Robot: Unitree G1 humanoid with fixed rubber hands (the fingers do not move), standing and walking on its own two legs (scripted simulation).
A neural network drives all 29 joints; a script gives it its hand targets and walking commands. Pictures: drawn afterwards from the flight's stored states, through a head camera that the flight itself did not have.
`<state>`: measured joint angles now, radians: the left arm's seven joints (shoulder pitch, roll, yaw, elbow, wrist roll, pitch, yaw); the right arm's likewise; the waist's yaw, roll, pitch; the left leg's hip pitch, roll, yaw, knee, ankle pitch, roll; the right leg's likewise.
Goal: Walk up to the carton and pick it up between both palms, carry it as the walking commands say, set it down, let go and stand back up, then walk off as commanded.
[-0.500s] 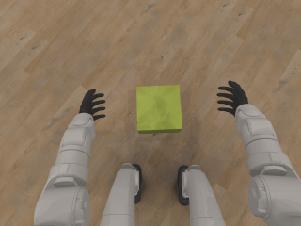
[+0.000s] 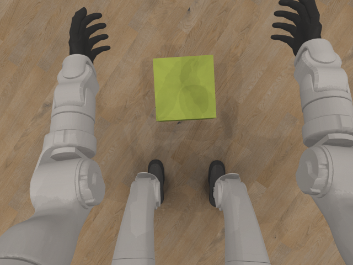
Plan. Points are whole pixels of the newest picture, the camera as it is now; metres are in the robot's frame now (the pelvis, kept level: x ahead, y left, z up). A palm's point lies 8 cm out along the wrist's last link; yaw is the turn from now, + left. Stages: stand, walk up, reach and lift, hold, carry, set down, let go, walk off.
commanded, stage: reach and lift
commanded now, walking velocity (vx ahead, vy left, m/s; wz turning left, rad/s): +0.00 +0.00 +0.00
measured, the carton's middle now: (184, 91) +0.51 +0.02 -0.59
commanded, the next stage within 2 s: none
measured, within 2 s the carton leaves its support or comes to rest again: neither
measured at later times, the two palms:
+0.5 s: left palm (103, 65) +0.51 +0.21 -0.20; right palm (278, 53) +0.53 -0.20 -0.20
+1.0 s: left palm (123, 76) +0.52 +0.20 -0.35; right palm (255, 69) +0.54 -0.20 -0.34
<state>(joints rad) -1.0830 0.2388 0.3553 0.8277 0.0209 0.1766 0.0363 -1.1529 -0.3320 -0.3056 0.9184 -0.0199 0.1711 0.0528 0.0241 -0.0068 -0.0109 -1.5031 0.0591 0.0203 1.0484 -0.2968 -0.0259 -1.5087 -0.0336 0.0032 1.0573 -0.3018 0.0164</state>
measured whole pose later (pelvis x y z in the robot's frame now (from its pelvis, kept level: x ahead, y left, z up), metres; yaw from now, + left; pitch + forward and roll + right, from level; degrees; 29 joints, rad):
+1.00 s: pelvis -0.04 +0.00 -0.21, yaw +2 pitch +46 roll +2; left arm -1.40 0.33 0.25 1.01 -0.12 0.14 0.12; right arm -1.45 -0.43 -0.16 1.08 0.14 0.14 -0.05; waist 0.01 0.00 0.13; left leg -2.18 0.04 -0.01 1.88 -0.51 -0.03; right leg -2.19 -0.04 0.04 1.90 -0.52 0.02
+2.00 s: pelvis -0.04 +0.00 -0.31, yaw +2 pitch +34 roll +1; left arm -1.60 0.39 0.07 1.26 -0.26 0.03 0.10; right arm -1.63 -0.47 -0.01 1.29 0.25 0.03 -0.05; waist 0.01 0.02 0.52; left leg -2.28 0.02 -0.04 2.25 -0.57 -0.05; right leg -2.28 -0.03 0.06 2.28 -0.59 0.03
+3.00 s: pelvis -0.04 +0.00 -0.31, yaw +2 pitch +34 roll +1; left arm -1.59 0.37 0.16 1.21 -0.16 0.13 0.02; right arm -1.62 -0.40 -0.09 1.21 0.11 0.14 0.02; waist 0.01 0.03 0.51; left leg -2.28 0.01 -0.05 2.26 -0.58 -0.05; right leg -2.28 -0.03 0.05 2.29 -0.60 0.03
